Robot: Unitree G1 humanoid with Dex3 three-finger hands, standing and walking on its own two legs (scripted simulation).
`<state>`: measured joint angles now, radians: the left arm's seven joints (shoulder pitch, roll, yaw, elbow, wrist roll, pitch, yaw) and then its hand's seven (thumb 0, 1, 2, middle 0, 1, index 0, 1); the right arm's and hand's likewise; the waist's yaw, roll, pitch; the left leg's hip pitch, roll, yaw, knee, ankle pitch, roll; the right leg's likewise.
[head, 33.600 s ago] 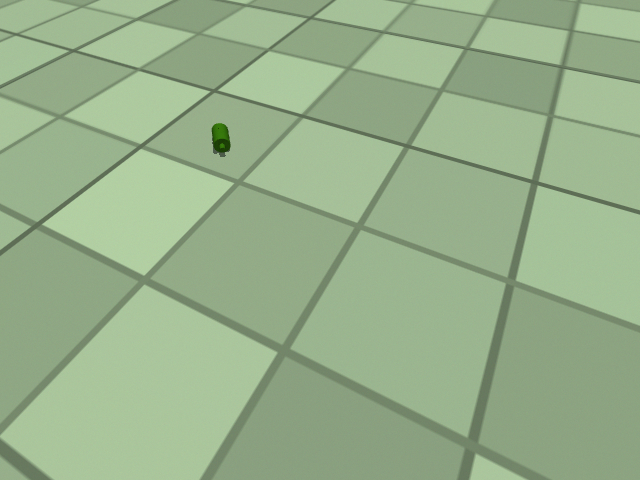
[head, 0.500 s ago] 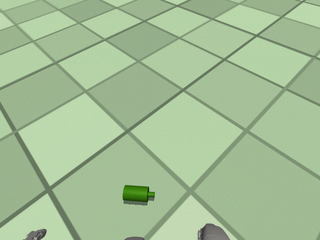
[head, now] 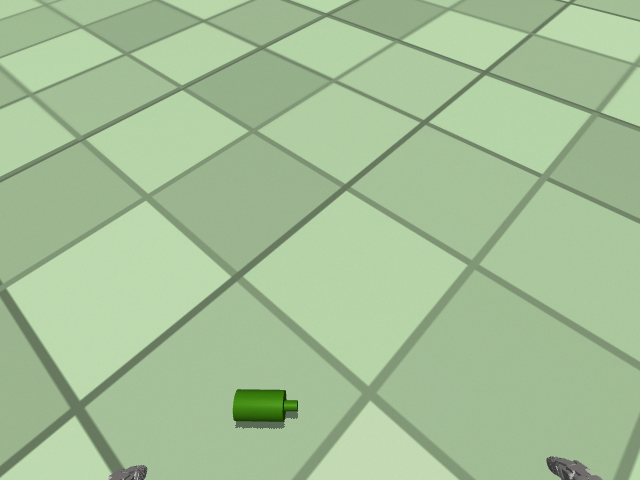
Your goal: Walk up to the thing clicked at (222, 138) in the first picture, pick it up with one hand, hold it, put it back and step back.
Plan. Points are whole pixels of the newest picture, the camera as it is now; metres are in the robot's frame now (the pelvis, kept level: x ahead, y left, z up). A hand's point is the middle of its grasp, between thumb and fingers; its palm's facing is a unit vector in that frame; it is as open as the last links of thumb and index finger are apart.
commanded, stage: stand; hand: left
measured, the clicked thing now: (266, 405) +0.39 +0.19 -0.72
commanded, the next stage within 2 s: walk up in 0.80 s
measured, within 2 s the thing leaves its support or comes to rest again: neither
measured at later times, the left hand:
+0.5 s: hand out of the picture +0.03 +0.26 -0.14, palm faces -0.03 -0.94 -0.35, open 7.3 cm
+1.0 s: hand out of the picture +0.04 +0.27 -0.15, palm faces -0.02 -0.92 -0.38, open 7.3 cm
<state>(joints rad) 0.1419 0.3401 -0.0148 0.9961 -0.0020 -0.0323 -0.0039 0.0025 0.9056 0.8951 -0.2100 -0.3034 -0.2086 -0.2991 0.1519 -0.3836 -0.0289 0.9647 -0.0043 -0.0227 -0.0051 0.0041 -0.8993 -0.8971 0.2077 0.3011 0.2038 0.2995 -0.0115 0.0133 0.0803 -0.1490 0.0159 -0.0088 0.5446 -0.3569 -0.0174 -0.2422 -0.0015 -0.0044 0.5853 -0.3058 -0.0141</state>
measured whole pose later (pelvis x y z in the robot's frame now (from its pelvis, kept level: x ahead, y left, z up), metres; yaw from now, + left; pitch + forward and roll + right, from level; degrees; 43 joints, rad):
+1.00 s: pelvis -0.07 +0.01 +0.00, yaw -1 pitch -1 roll +1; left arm 0.05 0.38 0.03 1.04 0.00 0.02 0.00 0.00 0.91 0.90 -0.21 -0.30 -0.21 -0.30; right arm 0.04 -0.38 -0.03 1.07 0.00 0.03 0.00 0.00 -0.90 -0.90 0.21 0.30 0.21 0.30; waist 0.00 0.00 0.16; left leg -0.26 0.01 0.00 0.53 -0.24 -0.01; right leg -0.33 -0.01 0.01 0.51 -0.15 -0.01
